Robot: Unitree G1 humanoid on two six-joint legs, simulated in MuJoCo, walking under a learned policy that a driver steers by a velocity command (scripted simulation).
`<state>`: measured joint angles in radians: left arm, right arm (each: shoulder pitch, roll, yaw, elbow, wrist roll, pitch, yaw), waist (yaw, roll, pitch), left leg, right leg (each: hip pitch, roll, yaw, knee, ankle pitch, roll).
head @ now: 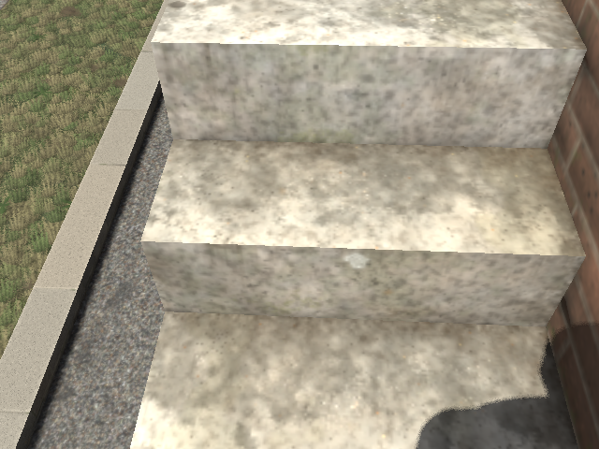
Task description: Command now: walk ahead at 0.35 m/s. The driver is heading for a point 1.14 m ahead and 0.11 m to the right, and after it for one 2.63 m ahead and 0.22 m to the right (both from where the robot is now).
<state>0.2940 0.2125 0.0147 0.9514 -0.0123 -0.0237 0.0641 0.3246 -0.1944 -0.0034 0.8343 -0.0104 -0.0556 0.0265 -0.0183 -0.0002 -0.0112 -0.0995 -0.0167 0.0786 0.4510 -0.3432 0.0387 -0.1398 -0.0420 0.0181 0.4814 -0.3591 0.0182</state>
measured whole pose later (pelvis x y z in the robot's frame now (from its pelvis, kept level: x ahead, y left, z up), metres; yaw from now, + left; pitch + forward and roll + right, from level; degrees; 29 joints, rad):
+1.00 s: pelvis -0.04 -0.01 +0.01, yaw +0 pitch +0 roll +1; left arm 0.28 0.17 -0.02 0.98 0.00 0.01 0.09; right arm 0.30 -0.19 0.01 0.87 -0.01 -0.01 0.00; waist -0.04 0.00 0.04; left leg -0.06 -0.01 0.10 0.31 -0.24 0.01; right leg -0.14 -0.04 0.01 0.41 -0.26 0.02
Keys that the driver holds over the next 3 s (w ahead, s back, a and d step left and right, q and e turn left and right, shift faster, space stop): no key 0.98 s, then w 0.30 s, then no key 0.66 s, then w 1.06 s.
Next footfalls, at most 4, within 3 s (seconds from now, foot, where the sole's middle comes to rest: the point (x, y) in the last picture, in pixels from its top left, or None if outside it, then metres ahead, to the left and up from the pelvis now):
none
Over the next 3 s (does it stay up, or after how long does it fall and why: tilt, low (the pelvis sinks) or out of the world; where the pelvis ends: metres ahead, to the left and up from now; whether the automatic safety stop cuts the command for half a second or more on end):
stays up -0.02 0.00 0.00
